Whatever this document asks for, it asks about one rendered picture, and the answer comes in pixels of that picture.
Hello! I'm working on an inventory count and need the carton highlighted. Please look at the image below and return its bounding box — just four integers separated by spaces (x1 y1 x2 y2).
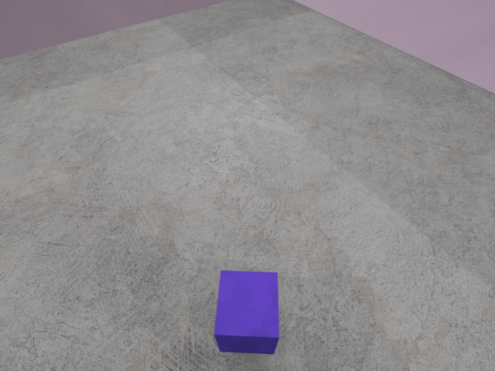
214 271 279 354

